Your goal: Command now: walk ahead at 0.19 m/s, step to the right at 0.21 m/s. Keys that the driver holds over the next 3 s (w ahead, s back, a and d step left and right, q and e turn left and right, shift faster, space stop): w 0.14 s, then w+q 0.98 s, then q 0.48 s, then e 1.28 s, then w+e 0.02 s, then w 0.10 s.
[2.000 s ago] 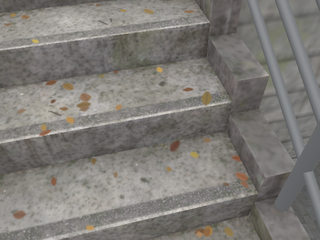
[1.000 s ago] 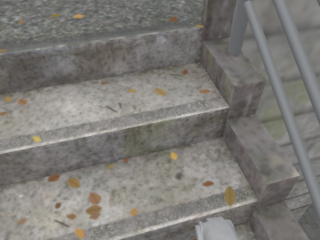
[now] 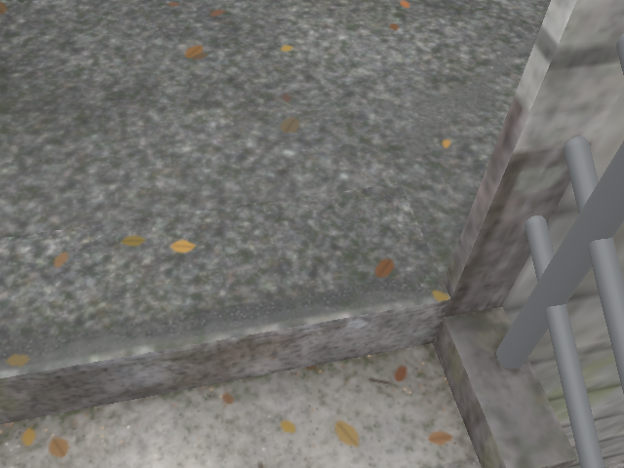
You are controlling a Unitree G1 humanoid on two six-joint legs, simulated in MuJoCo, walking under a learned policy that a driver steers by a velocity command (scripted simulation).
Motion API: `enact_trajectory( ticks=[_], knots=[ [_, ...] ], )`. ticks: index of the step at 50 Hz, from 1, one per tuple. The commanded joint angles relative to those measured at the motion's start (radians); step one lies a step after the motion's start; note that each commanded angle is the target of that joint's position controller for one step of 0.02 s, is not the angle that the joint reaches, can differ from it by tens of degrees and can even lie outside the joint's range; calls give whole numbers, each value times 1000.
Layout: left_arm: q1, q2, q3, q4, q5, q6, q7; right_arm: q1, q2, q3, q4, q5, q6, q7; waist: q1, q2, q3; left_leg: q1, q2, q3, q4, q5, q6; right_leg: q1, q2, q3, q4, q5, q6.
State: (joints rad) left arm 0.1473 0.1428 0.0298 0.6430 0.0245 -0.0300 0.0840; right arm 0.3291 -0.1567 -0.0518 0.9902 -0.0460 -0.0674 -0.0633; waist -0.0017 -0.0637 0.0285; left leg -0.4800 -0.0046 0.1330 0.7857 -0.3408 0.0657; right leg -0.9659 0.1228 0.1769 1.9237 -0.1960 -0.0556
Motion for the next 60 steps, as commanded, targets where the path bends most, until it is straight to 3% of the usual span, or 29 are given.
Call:
enact_trajectory(
  ticks=[1, 6, 10, 12, 14, 15, 16, 18, 21, 25, 30, 31, 32, 34, 36, 37, 40, 41, 42, 43, 44, 45, 46, 48, 51, 53, 55, 57, 60],
  knots=[
    [97, 57, 5, -24, 3, 44, -1, -87, -60, 2, -60, -1, -37, 20, 92, 120, -17, -3, 120, -103, -329, 289, 50, 64, -63, -99, -335, 130, 27],
    [122, 27, 7, 58, -43, 36, -75, 17, -116, -39, -98, -3, -62, -14, 12, 188, -127, 214, 264, -209, -401, 639, 105, 292, -232, -180, -763, 80, 35],
    [224, 91, 40, 105, -53, 46, -87, -61, -160, -63, -150, 22, -39, 45, 31, 300, -174, 108, 182, -197, -393, 413, 128, 727, -102, -332, -1127, -150, -23],
    [332, 47, 35, 166, -35, 40, -68, -61, -143, -71, -141, 13, -8, 41, 123, 120, -82, 126, 147, -200, -141, 435, 113, 828, -70, -329, -1524, -67, -20],
    [417, 105, 21, 182, -10, -9, -65, -1, 29, -26, -184, 21, 28, 52, 58, -138, -99, -223, -29, -172, 310, -173, 1, 1050, -363, 21, -1519, 437, -62],
    [384, 141, 33, 168, 22, -23, -56, 85, 49, -19, -218, 17, 46, 49, 23, -369, -156, -279, -39, -99, 505, -237, -35, 933, -480, 257, -1709, -32, -193],
    [313, 99, 28, 135, 15, -23, -65, 12, -15, -31, -212, -2, 53, 35, 28, -180, -44, -351, 5, -117, 713, -168, -48, 813, -472, 305, -1779, -410, -261],
    [238, 90, 13, 82, -35, -29, -79, -213, -92, -40, -307, 15, 66, 31, 15, -24, 126, -449, 21, -194, 800, -68, -51, 698, -442, 152, -1781, -269, -216],
    [314, 131, 29, 112, -1, -55, -63, -187, -29, -25, -314, -9, 101, 58, -21, 111, 21, -610, 0, -224, 1079, 63, -3, 850, -430, 49, -1735, -211, -134],
    [401, 116, 29, 170, -29, -107, -74, -307, -24, -7, -382, -14, 130, 42, 2, 61, 77, -901, -8, -227, 1356, -65, 38, 952, -477, -52, -1749, -247, -139],
    [375, 132, 11, 214, 13, -113, -72, -413, -17, 14, -459, -13, 103, 33, -10, 37, 95, -991, -7, -205, 1409, -88, 66, 933, -431, -228, -1756, -42, -89],
    [605, -31, -73, 386, 271, -45, -201, -414, -26, 65, -385, 117, 62, 79, 91, 3, 24, -1228, 32, -389, 1270, 256, 257, 915, -396, -102, -1717, -166, -121],
    [570, 9, -67, 371, 281, -16, -252, -372, -45, 53, -366, 126, 40, 97, 36, 5, 85, -1254, 10, -321, 1200, 342, 278, 979, -414, -180, -1759, -93, -117],
    [546, 104, -57, 381, 185, -14, -260, -440, -25, 78, -354, 61, 78, 128, 66, -39, 13, -1264, 75, -230, 1236, 228, 244, 1031, -488, -213, -1880, 93, -194],
    [448, 79, -75, 371, 146, -45, -232, -525, -37, 72, -370, 40, 92, 136, -6, -9, -39, -1006, 115, -76, 1130, 190, 215, 911, -437, -389, -1895, 492, -141],
    [339, 132, -70, 355, 133, -59, -221, -459, -32, 81, -361, 32, 109, 151, -123, -36, -90, -678, 77, 24, 1038, 228, 220, 723, -379, -492, -1897, 888, -131],
    [288, 409, 3, 359, 51, -89, -184, -372, -94, 88, -382, 61, 135, 171, -156, -204, -200, -299, -89, 48, 588, -16, 69, 908, -459, -435, -1679, 1887, -127],
    [208, 433, 23, 327, 54, -74, -190, -274, -153, 70, -326, 69, 115, 153, -159, -168, -162, -329, -146, 83, 284, 8, 55, 1077, -469, -411, -1522, 1958, -116],
    [236, 431, 38, 331, 110, -50, -208, -96, -187, 42, -278, 80, 109, 136, -190, -164, -248, -106, -206, 66, 60, 82, 74, 1096, -460, -373, -1276, 2060, -117],
    [302, 262, 1, 277, 212, -30, -248, 277, -255, 24, -156, 62, 119, 95, -188, 57, -618, 639, -91, -347, 114, 513, 265, 600, -404, -276, -781, 1627, -104],
    [280, 232, 20, 290, 170, -9, -295, 512, -296, 20, -16, 29, 101, 99, -170, 263, -611, 794, 115, -783, -260, 646, 441, 217, -52, -251, -202, 48, -24],
    [242, 183, 30, 277, 71, -5, -265, 503, -239, 10, -17, 6, 64, 115, -206, 110, -390, 568, 180, -823, -357, 285, 334, 33, -40, -1, 51, 138, -75],
    [95, 76, 4, 236, 57, -20, -216, 385, -171, 27, 18, 20, 9, 125, -137, 180, -122, 320, 139, -721, -300, 118, 281, -141, -64, -33, 222, 97, -94],
    [-45, -7, -35, 102, 109, -21, -194, 214, -47, 78, 54, 16, -38, 147, -6, 132, -94, 159, 96, -610, -297, 86, 276, -231, -73, -11, 383, 40, -167],
    [-69, 48, -42, 26, 53, 0, -147, 9, 26, 112, 29, -16, -44, 172, 98, 61, -28, -87, 86, -439, -440, 206, 213, -191, -155, -109, 320, -122, -193],
    [-200, 29, -69, -32, 35, -3, -114, 127, 36, 131, 84, -52, -62, 148, 66, 96, 2, -113, 83, -447, -501, 42, 167, -276, -157, -96, 324, -290, -200],
    [-330, 42, -86, -121, 23, -6, -100, 223, -46, 121, 100, -83, -72, 142, 46, 17, -64, -129, 17, -400, -514, 28, 119, -177, -198, -161, -25, -93, -173],
    [-506, 50, -105, -228, 24, 5, -98, 65, -169, 92, -47, 18, -76, 175, 84, 86, -130, -568, -1, -427, -737, 304, 175, 500, -179, -297, -432, -171, -11],
    [-186, 138, -70, -53, 36, 26, -113, 71, -332, 30, -167, 101, -123, 161, 144, 222, -204, -22, 86, -382, -410, 1476, 153, 556, -7, -429, -850, -102, 41]
  ],
)
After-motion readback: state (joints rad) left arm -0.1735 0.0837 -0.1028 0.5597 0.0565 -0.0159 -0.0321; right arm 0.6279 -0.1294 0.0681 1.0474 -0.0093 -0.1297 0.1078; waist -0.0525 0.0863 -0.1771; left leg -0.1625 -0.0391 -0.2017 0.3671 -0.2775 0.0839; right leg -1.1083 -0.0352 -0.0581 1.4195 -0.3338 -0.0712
